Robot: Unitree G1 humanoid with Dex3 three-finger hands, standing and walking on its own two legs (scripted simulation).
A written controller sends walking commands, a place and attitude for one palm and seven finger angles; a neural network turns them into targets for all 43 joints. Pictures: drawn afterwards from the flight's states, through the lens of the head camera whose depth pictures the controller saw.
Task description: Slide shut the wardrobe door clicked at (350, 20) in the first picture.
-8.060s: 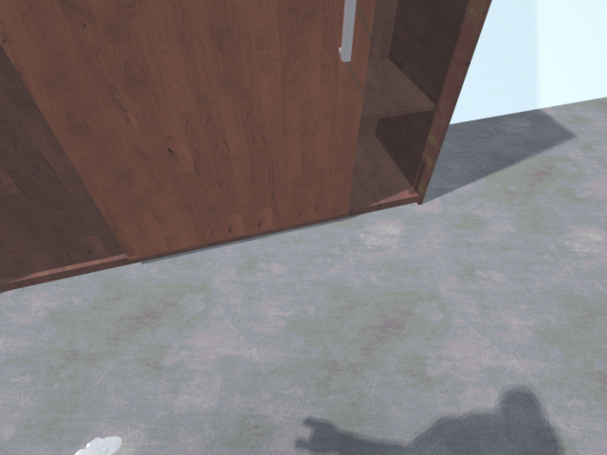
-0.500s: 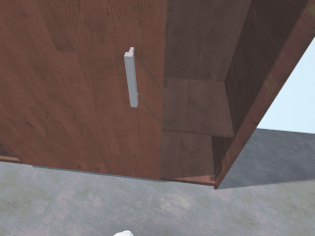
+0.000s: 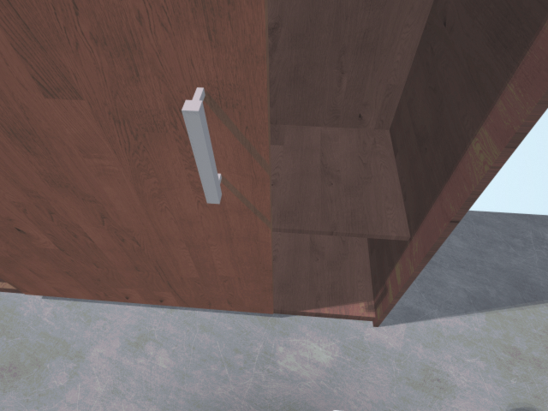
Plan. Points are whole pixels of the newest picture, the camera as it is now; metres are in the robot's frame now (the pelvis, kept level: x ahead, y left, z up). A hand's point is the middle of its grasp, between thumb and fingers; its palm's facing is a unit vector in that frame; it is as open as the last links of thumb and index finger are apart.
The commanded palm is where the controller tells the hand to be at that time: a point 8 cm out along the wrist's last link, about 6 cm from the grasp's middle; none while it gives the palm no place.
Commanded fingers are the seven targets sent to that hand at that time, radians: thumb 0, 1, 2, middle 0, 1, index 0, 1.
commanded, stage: come to a stop and stand still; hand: left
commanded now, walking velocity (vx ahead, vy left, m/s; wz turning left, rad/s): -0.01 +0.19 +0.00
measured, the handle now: (207, 150) +0.47 +0.14 +0.10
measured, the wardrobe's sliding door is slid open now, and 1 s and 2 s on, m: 0.37 0.37 0.37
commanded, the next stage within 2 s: look again from close up in 1.08 s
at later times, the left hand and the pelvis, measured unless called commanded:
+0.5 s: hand out of the picture -0.02 +0.20 -0.17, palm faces +0.09 -0.96 -0.26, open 7.3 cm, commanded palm none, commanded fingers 0.00 0.90 0.90 -0.20 -0.30 -0.20 -0.30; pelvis -0.02 +0.00 +0.00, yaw +0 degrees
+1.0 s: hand out of the picture -0.04 +0.18 -0.17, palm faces +0.01 -0.98 -0.19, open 7.3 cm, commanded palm none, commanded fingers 0.00 0.90 0.90 -0.20 -0.30 -0.20 -0.30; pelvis -0.03 +0.02 +0.00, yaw +0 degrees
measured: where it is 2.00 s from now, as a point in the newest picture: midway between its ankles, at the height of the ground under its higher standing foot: outside the picture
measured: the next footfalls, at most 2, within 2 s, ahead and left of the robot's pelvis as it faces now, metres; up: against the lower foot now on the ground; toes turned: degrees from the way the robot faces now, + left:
right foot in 0.04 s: +0.01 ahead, -0.10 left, +0.00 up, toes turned -1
left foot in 0.50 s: -0.01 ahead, +0.14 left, +0.00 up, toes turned +1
